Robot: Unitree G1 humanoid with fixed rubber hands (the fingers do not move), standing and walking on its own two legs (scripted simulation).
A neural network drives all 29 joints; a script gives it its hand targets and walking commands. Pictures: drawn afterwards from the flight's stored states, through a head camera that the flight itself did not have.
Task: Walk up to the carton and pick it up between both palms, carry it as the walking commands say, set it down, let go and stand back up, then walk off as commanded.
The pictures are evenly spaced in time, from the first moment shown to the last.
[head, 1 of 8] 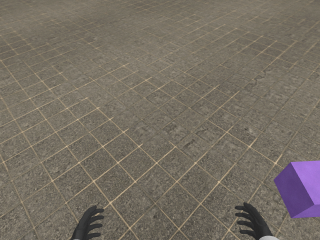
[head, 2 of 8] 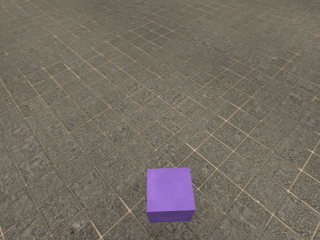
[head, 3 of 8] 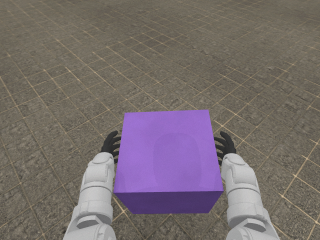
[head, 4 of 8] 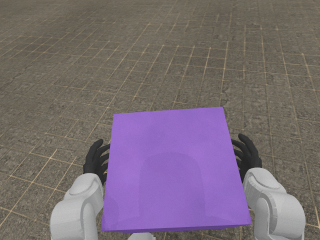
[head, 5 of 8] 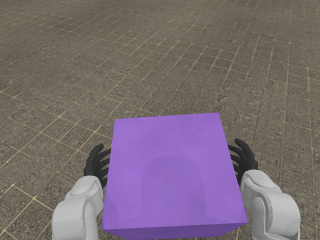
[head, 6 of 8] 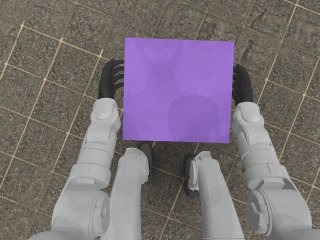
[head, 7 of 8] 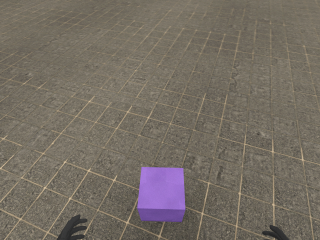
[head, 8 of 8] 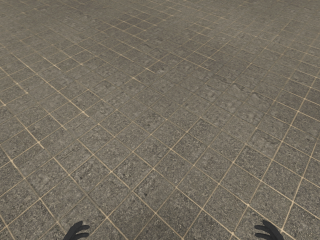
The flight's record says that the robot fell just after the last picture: no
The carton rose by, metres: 0.70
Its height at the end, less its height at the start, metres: +0.00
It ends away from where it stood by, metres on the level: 1.17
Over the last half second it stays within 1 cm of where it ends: yes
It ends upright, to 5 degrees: yes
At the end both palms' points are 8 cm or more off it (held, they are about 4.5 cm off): yes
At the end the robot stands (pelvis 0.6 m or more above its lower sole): yes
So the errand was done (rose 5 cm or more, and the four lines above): yes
